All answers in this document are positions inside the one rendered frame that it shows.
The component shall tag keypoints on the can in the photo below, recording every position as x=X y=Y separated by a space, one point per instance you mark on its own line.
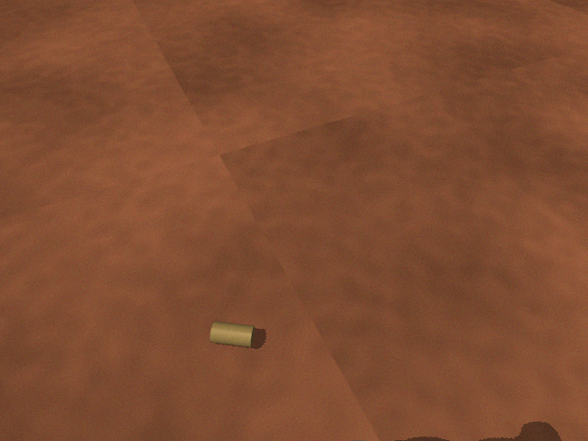
x=232 y=334

